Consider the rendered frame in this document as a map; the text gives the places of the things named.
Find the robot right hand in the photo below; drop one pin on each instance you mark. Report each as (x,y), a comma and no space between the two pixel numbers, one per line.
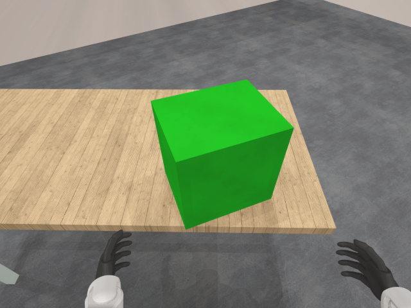
(375,274)

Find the carton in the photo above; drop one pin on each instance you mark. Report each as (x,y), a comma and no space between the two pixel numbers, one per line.
(222,149)

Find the table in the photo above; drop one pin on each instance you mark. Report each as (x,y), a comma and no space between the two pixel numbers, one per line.
(90,159)

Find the robot right forearm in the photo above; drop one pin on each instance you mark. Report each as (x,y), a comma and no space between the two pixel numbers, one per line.
(396,297)

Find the robot left hand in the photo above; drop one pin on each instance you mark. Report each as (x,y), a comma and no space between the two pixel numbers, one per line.
(106,265)

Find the robot left forearm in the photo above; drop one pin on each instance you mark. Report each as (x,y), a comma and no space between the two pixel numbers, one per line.
(105,292)

